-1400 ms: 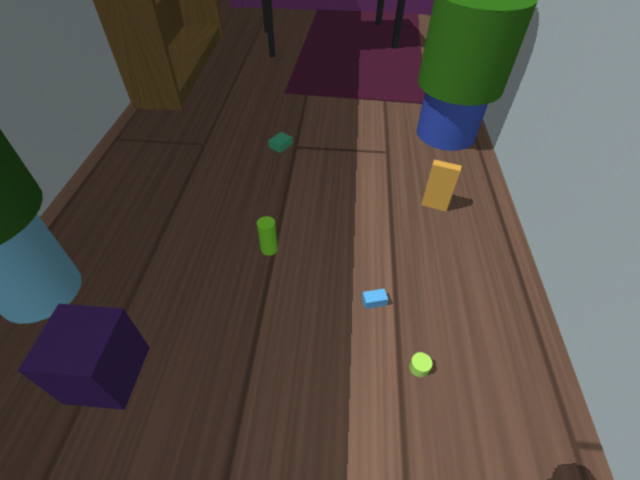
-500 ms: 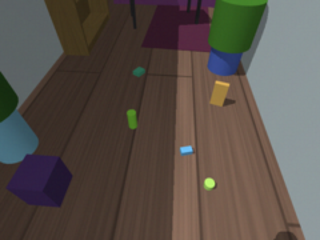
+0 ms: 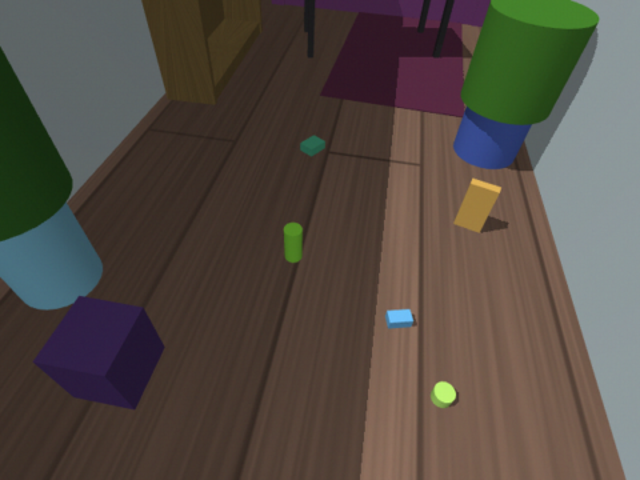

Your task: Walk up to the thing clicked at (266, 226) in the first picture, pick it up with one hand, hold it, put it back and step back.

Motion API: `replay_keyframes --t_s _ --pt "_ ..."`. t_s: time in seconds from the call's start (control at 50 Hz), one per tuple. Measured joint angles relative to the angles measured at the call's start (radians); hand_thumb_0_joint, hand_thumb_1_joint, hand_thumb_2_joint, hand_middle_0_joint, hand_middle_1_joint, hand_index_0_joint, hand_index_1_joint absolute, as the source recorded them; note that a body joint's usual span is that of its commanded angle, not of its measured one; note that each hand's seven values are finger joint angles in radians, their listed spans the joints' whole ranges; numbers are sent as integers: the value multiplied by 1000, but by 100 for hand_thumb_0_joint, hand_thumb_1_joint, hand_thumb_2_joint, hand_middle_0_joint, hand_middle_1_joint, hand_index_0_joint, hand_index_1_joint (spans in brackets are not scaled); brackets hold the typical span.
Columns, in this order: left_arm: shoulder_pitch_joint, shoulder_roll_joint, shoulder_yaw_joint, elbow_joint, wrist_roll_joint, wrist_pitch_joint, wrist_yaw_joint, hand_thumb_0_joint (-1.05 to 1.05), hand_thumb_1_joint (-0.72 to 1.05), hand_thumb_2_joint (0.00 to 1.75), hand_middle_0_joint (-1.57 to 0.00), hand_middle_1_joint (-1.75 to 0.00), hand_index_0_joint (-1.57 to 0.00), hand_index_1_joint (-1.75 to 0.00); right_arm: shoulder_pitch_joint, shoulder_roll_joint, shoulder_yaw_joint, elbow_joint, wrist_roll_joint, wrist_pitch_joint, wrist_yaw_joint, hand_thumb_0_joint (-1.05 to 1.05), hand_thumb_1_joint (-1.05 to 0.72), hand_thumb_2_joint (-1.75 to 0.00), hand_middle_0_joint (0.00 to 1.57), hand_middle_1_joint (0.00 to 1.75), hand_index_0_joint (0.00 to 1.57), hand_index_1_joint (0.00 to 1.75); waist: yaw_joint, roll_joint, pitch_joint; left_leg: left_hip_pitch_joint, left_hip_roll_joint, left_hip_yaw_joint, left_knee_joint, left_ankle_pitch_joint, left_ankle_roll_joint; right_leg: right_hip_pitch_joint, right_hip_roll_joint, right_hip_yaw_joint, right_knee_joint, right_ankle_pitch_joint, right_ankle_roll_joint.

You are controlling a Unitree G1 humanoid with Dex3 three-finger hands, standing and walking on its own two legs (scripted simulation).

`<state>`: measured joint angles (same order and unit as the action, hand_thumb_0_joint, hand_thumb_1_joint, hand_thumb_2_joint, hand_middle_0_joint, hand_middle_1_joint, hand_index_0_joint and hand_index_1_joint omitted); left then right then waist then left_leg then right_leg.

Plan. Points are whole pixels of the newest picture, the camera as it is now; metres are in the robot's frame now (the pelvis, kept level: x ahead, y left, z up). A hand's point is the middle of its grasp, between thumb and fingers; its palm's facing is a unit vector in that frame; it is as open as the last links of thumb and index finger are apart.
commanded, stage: walk up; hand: left
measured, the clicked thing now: (293, 243) +1.08 +0.16 -0.69
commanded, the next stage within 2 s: none
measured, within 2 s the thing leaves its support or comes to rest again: neither
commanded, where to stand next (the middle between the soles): +0.73 -0.04 m, yaw -1 degrees
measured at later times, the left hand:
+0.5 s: hand (175, 362) +0.32 +0.26 -0.13, palm faces -0.10 -0.92 -0.39, open 7.4 cm
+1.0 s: hand (189, 311) +0.43 +0.28 -0.17, palm faces -0.08 -0.95 -0.32, open 7.4 cm
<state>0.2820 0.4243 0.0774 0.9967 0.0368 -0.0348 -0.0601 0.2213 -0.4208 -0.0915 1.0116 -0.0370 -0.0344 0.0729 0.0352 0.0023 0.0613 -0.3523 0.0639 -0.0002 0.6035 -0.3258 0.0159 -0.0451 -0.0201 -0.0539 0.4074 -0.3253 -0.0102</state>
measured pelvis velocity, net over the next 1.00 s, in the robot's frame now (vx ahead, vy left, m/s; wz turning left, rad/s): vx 0.39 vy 0.01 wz -0.03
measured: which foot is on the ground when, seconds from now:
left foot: up 0.00-0.00, down 0.02-0.50, up 0.52-0.84, down 0.86-1.00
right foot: down 0.00-0.04, up 0.06-0.46, down 0.48-0.90, up 0.92-1.00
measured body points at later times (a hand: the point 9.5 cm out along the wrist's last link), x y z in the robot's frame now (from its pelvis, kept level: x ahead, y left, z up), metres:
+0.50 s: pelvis +0.19 -0.01 -0.02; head +0.20 -0.03 +0.43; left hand +0.32 +0.31 -0.11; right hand +0.18 -0.34 -0.14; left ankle +0.09 +0.13 -0.73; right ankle +0.29 -0.14 -0.74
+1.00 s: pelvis +0.39 +0.01 -0.01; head +0.41 +0.04 +0.44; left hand +0.44 +0.33 -0.15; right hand +0.46 -0.32 -0.09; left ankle +0.46 +0.11 -0.74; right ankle +0.34 -0.13 -0.67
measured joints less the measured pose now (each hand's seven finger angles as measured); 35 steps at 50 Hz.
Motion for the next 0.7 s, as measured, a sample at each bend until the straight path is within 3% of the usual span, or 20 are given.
replay_keyframes --t_s 0.02,0.04,0.08,0.12,0.16,0.3,0.38,0.46,0.5,0.58,0.64,0.7 --pt "10 11 1 -3 -1 5 -2 0 90 90 -20 -30 -21 -30 5 -3 -6 -12 -1 -10 1 1 -90 -90 20 30 21 30 -3 -9 4 14 -2 8 -41 68 -5 -6 -12 1 46 -35 5" --pt "20 21 2 -6 -3 11 -2 0 90 90 -20 -30 -21 -30 6 -3 -13 -23 -4 -20 -1 1 -90 -90 20 30 21 30 -3 -29 10 24 -17 25 -41 138 -8 -27 -34 13 124 -83 -10" --pt "27 27 2 2 -7 26 6 0 90 90 -20 -30 -21 -30 11 3 -18 -49 -7 -36 -10 1 -90 -90 20 30 21 30 -16 -51 11 25 -37 49 5 106 -2 -125 -22 80 374 -169 -32" --pt "23 32 -8 6 -15 32 9 1 90 90 -20 -30 -21 -30 25 16 -8 -67 5 -39 -14 0 -90 -90 20 30 21 30 -33 -64 8 57 -46 57 -14 82 11 -225 12 120 565 -153 -40" --pt "17 35 -14 -2 -23 22 6 1 90 90 -20 -30 -20 -30 44 28 6 -79 12 -38 -18 0 -90 -90 20 30 21 30 -37 -76 6 107 -51 69 -63 82 15 -305 16 121 631 -93 -36" --pt "-10 20 -19 -44 -18 14 -27 0 90 90 -20 -30 -20 -30 111 37 27 -104 21 -44 -17 0 -90 -90 20 30 21 31 -56 -63 7 264 -61 89 -203 72 19 -436 -55 74 422 61 14" --pt "-41 7 -17 -65 -16 13 -41 0 90 90 -20 -30 -21 -30 139 24 29 -115 25 -43 -16 1 -90 -90 21 30 21 31 -69 -37 12 322 -58 92 -211 24 1 -426 -77 60 260 151 1" --pt "-67 2 -11 -86 -17 0 -39 0 90 90 -20 -30 -21 -30 165 11 29 -125 25 -32 -20 1 -90 -90 21 30 21 31 -78 -11 2 346 -38 87 -131 -80 -30 -353 -58 31 164 153 -19" --pt "-88 -7 -3 -102 -15 -20 -26 0 90 90 -20 -30 -21 -30 166 4 30 -126 27 -24 -28 1 -90 -90 21 30 21 31 -78 25 14 301 4 66 34 -144 -13 -328 -25 6 184 174 -11" --pt "-95 -33 -18 -150 -37 -44 -8 0 90 90 -20 -30 -21 -30 125 5 41 -117 34 -5 -37 1 -90 -90 20 30 21 30 -51 37 37 91 -36 -9 458 -127 21 -280 -18 -4 210 102 -17" --pt "-67 -50 -31 -161 -40 -41 -2 0 90 90 -20 -30 -21 -30 101 -5 40 -129 35 -11 -26 1 -90 -90 20 30 21 30 -41 51 29 -28 -17 -10 469 -52 20 -220 -5 -11 141 101 -23" --pt "-31 -47 -36 -165 -34 -39 -1 0 90 90 -20 -30 -21 -30 89 -8 32 -141 27 -15 -11 1 -90 -90 20 30 21 30 -35 51 20 -101 15 -1 355 4 0 -172 8 -20 89 92 -27"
